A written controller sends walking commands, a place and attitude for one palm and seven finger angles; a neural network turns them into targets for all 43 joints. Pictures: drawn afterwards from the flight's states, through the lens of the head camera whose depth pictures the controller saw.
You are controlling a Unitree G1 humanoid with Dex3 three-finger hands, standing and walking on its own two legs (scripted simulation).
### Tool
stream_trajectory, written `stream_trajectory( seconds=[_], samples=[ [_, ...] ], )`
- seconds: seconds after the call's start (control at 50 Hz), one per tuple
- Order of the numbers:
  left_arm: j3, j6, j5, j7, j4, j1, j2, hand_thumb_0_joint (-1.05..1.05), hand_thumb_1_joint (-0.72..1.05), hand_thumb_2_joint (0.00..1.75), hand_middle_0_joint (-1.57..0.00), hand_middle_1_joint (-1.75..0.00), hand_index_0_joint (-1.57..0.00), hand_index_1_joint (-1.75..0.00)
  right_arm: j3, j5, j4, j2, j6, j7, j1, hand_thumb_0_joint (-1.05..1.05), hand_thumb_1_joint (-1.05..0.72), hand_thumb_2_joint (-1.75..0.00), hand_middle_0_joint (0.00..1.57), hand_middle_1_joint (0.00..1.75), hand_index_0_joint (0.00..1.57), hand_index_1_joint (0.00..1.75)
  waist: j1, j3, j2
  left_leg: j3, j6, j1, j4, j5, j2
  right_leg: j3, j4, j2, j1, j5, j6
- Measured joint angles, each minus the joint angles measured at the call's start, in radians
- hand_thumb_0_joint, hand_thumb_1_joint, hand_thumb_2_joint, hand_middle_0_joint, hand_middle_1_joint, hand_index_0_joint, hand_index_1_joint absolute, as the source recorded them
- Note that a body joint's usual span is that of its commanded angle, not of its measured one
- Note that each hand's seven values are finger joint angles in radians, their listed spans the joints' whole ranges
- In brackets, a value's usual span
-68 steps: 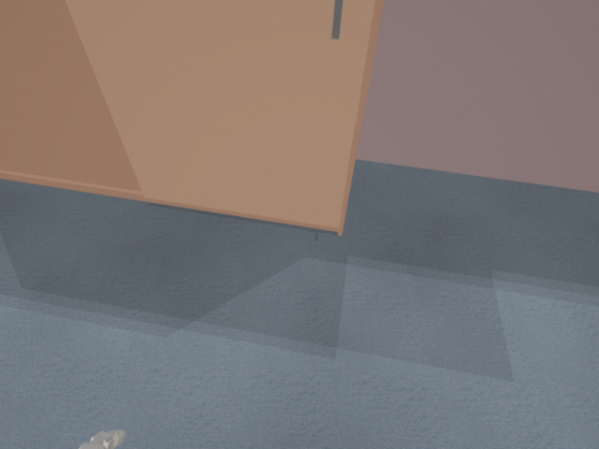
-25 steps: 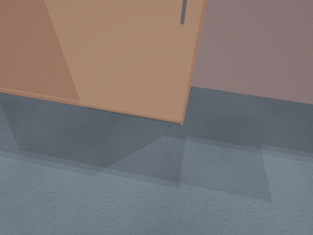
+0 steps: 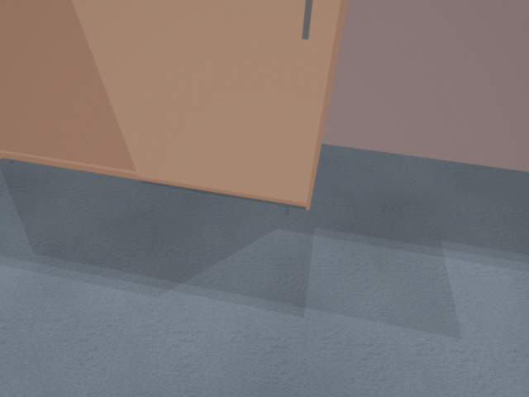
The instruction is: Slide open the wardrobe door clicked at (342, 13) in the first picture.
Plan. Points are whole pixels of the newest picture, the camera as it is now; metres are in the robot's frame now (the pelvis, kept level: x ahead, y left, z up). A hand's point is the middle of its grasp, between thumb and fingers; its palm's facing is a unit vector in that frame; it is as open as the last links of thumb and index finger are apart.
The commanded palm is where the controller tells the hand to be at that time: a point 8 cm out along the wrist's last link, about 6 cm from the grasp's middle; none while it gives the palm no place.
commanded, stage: look at it before walking up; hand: right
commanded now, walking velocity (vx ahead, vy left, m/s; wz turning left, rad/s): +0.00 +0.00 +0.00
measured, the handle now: out of the picture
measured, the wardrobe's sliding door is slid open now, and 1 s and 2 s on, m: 0.00 0.00 0.00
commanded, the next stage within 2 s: walk to a spot facing it in 0.08 s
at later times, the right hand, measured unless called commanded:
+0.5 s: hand out of the picture +0.06 -0.20 -0.18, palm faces -0.12 +0.97 -0.22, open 7.4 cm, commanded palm none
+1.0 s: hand (352, 351) +0.26 -0.16 -0.20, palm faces -0.26 +0.95 -0.18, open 7.4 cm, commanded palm none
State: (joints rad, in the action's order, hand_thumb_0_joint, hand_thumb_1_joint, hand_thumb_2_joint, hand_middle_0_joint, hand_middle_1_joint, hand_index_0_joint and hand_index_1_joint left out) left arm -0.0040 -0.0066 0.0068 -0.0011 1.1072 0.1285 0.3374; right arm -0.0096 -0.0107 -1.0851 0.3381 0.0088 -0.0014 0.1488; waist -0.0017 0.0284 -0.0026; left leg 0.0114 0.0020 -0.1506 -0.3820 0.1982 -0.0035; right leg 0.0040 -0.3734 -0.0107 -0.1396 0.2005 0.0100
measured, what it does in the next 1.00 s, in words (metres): walks ahead, turning left: left foot, then right foot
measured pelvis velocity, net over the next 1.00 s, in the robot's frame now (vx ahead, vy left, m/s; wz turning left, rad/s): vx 0.22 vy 0.02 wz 0.39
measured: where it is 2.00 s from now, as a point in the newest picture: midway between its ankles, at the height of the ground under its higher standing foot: (234, 354)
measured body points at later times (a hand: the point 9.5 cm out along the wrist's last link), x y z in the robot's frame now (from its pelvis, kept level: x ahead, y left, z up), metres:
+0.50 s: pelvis +0.04 +0.01 -0.01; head +0.05 +0.01 +0.44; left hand +0.03 +0.27 -0.16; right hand +0.07 -0.25 -0.16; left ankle +0.02 +0.11 -0.72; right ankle +0.00 -0.13 -0.75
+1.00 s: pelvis +0.22 +0.02 -0.02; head +0.24 +0.01 +0.43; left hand +0.28 +0.29 -0.13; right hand +0.28 -0.21 -0.18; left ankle +0.08 +0.13 -0.74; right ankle +0.35 -0.05 -0.75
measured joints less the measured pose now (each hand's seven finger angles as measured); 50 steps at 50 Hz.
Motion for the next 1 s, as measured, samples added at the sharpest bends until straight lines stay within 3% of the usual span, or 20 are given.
stream_trajectory(
  seconds=[0.28, 0.4, 0.48, 0.54, 0.58, 0.62, 0.66, 0.7, 0.8, 0.86, 0.96, 1.0],
  samples=[
    [0.001, 0.008, 0.007, -0.003, -0.004, 0.006, -0.015, 0.01, 0.91, 0.90, -0.20, -0.30, -0.20, -0.30, 0.005, -0.003, 0.003, -0.011, -0.014, -0.005, 0.025, 0.00, -0.90, -0.90, 0.20, 0.30, 0.20, 0.30, -0.012, -0.012, 0.001, 0.016, -0.005, -0.014, -0.017, 0.009, -0.002, 0.016, -0.022, -0.002, -0.010, 0.018, -0.003],
    [0.013, 0.008, 0.013, 0.001, -0.049, 0.079, -0.065, 0.01, 0.91, 0.90, -0.20, -0.30, -0.20, -0.30, 0.025, -0.011, 0.040, -0.060, -0.037, 0.021, 0.137, 0.00, -0.90, -0.90, 0.20, 0.30, 0.20, 0.30, -0.021, -0.037, -0.001, 0.068, 0.018, -0.086, -0.169, 0.162, -0.029, 0.074, -0.127, -0.027, -0.038, 0.112, -0.010],
    [0.028, -0.016, 0.012, -0.002, -0.061, 0.131, -0.095, 0.01, 0.91, 0.90, -0.20, -0.30, -0.20, -0.30, 0.042, -0.013, 0.043, -0.103, -0.047, 0.038, 0.184, 0.01, -0.90, -0.90, 0.20, 0.30, 0.20, 0.30, -0.018, -0.020, -0.003, -0.011, 0.010, -0.188, -0.398, 0.257, 0.003, 0.137, -0.131, -0.046, 0.004, 0.157, 0.000],
    [0.035, -0.023, 0.017, -0.006, -0.052, 0.166, -0.101, 0.01, 0.91, 0.90, -0.20, -0.30, -0.20, -0.30, 0.050, -0.013, 0.057, -0.136, -0.039, 0.049, 0.182, 0.01, -0.90, -0.90, 0.20, 0.30, 0.20, 0.30, -0.010, 0.006, 0.020, -0.078, 0.007, -0.210, -0.369, 0.241, 0.029, 0.169, -0.140, -0.075, 0.041, 0.188, 0.023],
    [0.038, -0.018, 0.014, -0.004, -0.045, 0.193, -0.104, 0.01, 0.91, 0.90, -0.20, -0.30, -0.20, -0.30, 0.054, -0.015, 0.084, -0.141, -0.012, 0.053, 0.180, 0.01, -0.90, -0.90, 0.20, 0.30, 0.20, 0.30, -0.009, 0.019, 0.029, -0.098, 0.028, -0.183, -0.256, 0.151, 0.029, 0.178, -0.257, -0.107, 0.009, 0.247, 0.029],
    [0.041, 0.002, 0.009, 0.001, -0.028, 0.195, -0.105, 0.01, 0.91, 0.90, -0.20, -0.30, -0.20, -0.30, 0.058, -0.010, 0.096, -0.150, 0.020, 0.037, 0.166, 0.01, -0.90, -0.90, 0.20, 0.30, 0.20, 0.30, -0.020, 0.036, 0.040, -0.108, 0.049, -0.194, -0.302, 0.114, 0.009, 0.122, -0.526, -0.118, -0.102, 0.302, 0.020],
    [0.045, 0.017, 0.011, 0.005, -0.019, 0.174, -0.105, 0.01, 0.91, 0.90, -0.20, -0.30, -0.20, -0.30, 0.057, -0.008, 0.102, -0.162, 0.033, 0.021, 0.170, 0.00, -0.90, -0.90, 0.20, 0.30, 0.20, 0.30, -0.033, 0.041, 0.046, -0.102, 0.059, -0.167, -0.283, 0.129, -0.012, 0.076, -0.717, -0.106, -0.210, 0.269, 0.016],
    [0.050, 0.017, 0.016, 0.009, -0.033, 0.144, -0.109, 0.01, 0.91, 0.90, -0.20, -0.30, -0.20, -0.30, 0.055, -0.012, 0.096, -0.171, 0.035, 0.010, 0.186, 0.00, -0.90, -0.90, 0.20, 0.30, 0.20, 0.30, -0.033, 0.034, 0.039, -0.082, 0.058, -0.126, -0.218, 0.117, -0.026, 0.067, -0.772, -0.102, -0.296, 0.203, 0.023],
    [0.059, -0.002, 0.016, 0.017, -0.117, 0.064, -0.132, 0.01, 0.91, 0.90, -0.20, -0.30, -0.20, -0.30, 0.053, -0.018, 0.064, -0.179, 0.039, 0.008, 0.224, 0.00, -0.90, -0.90, 0.20, 0.30, 0.20, 0.30, -0.018, 0.007, 0.014, -0.022, 0.049, -0.033, -0.067, 0.074, -0.038, 0.068, -0.651, -0.111, -0.421, 0.074, 0.046],
    [0.059, -0.010, 0.014, 0.022, -0.155, 0.023, -0.146, 0.01, 0.91, 0.90, -0.20, -0.30, -0.20, -0.30, 0.054, -0.020, 0.056, -0.174, 0.040, 0.008, 0.233, 0.00, -0.90, -0.90, 0.20, 0.30, 0.20, 0.30, -0.026, 0.000, 0.006, 0.010, 0.037, 0.014, -0.025, 0.081, -0.041, 0.060, -0.539, -0.110, -0.439, 0.031, 0.050],
    [0.051, -0.027, 0.009, 0.025, -0.192, -0.018, -0.160, 0.01, 0.91, 0.90, -0.20, -0.30, -0.20, -0.30, 0.068, -0.020, 0.060, -0.153, 0.034, 0.005, 0.236, 0.00, -0.90, -0.90, 0.20, 0.30, 0.20, 0.30, -0.055, -0.001, -0.012, 0.057, 0.004, 0.073, -0.047, 0.157, -0.030, 0.066, -0.311, -0.081, -0.355, 0.017, 0.038],
    [0.042, -0.049, 0.013, 0.019, -0.211, -0.020, -0.156, 0.01, 0.91, 0.90, -0.20, -0.30, -0.20, -0.30, 0.078, -0.015, 0.065, -0.146, 0.028, 0.007, 0.248, 0.00, -0.90, -0.90, 0.20, 0.30, 0.20, 0.30, -0.059, -0.007, -0.011, 0.079, 0.000, 0.050, -0.157, 0.227, -0.033, 0.072, -0.203, -0.074, -0.277, 0.007, 0.018]
  ],
)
